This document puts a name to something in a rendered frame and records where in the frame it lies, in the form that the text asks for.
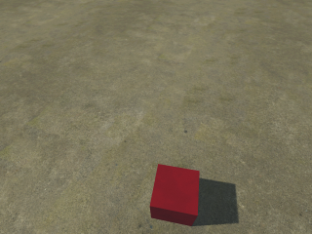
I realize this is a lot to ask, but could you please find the carton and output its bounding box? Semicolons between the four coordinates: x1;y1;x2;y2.
149;164;200;226

